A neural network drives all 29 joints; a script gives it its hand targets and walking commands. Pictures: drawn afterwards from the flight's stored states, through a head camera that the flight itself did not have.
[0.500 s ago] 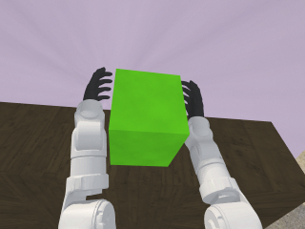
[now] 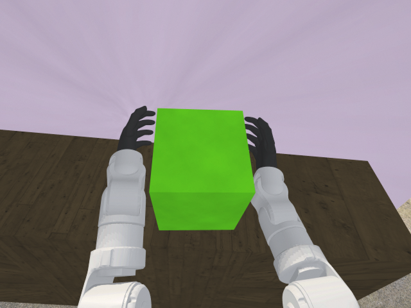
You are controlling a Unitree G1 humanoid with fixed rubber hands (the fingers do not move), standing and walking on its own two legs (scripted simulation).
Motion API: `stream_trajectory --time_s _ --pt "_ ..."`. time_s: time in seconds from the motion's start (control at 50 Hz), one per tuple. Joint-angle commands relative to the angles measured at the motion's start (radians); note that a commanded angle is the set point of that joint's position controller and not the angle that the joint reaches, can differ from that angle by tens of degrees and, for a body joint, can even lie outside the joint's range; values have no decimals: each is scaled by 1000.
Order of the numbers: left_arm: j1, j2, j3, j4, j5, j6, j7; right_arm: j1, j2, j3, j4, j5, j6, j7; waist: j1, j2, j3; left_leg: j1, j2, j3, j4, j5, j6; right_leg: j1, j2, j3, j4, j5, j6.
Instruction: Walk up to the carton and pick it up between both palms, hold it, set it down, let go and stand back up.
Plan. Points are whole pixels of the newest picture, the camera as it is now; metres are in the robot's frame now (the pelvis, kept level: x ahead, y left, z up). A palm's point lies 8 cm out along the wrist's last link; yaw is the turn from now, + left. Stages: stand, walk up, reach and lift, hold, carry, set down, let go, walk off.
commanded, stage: set down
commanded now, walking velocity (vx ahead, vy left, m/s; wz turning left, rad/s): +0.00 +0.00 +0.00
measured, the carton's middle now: (198, 173) +0.36 -0.01 +0.08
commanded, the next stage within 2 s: none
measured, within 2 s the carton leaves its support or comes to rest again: neither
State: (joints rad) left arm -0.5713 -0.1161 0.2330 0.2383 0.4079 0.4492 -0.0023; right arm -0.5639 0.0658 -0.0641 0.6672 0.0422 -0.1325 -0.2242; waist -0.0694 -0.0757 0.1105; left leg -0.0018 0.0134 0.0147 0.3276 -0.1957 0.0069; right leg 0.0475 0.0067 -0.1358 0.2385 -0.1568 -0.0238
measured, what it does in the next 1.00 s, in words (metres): stands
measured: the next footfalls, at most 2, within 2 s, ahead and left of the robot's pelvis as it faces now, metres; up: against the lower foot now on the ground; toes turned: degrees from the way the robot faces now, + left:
none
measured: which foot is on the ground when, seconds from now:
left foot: down 0.00-1.00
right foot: down 0.00-1.00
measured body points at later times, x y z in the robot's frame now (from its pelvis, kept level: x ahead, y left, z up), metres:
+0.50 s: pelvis +0.00 +0.00 +0.00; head +0.00 +0.02 +0.45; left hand +0.41 +0.11 +0.12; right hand +0.39 -0.15 +0.11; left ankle +0.00 +0.11 -0.75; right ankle +0.00 -0.10 -0.75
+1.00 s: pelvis +0.01 +0.00 +0.00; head +0.03 +0.02 +0.45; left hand +0.43 +0.10 +0.09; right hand +0.40 -0.15 +0.09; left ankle +0.00 +0.11 -0.75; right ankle +0.00 -0.10 -0.75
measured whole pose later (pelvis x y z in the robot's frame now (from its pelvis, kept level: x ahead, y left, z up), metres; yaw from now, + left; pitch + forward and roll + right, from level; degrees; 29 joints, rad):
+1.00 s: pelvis +0.01 +0.00 +0.00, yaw -2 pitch +1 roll -1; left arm -0.72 -0.14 0.43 0.76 0.42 0.10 0.05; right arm -0.71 0.13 -0.49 0.96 -0.30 -0.25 -0.12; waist -0.02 -0.04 0.02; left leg -0.14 0.03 0.05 0.31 -0.18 0.00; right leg -0.11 0.02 -0.11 0.23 -0.14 -0.03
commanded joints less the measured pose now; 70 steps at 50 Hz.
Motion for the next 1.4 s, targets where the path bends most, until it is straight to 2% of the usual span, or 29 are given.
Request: stream_trajectory --time_s 0.0,0.12,0.24,0.42,0.58,0.88,1.38 --pt "-467 -466 -376 -35 -97 -80 -140 -647 380 260 -220 -46 -66 120 -4 82 -399 64 -12 24 -19 293 -22 137 6 -11 35 363 60" --pt "-527 -488 -351 49 -96 -133 -124 -689 383 188 -156 -92 -90 140 2 88 -428 78 -4 32 -24 268 -29 88 11 -22 25 306 52" --pt "-568 -502 -304 139 -85 -183 -110 -719 400 124 -72 -139 -107 160 16 87 -457 64 -2 43 -29 260 -31 81 11 -18 23 305 49" --pt "-604 -508 -225 254 -59 -262 -99 -733 436 42 45 -209 -129 188 34 79 -480 8 -8 61 -36 265 -27 125 8 -2 36 378 54" --pt "-646 -513 -186 324 -47 -334 -84 -738 468 -19 115 -271 -152 204 34 83 -525 -19 -7 65 -28 304 -33 144 9 7 52 451 53" --pt "-682 -503 -104 430 -14 -413 -60 -732 498 -131 196 -375 -170 233 39 83 -566 -68 3 71 -26 320 -34 134 6 19 67 482 48" --pt "-725 -476 24 549 45 -504 -20 -729 520 -294 263 -527 -187 275 43 83 -645 -138 19 84 -13 338 -34 83 -4 31 102 522 44"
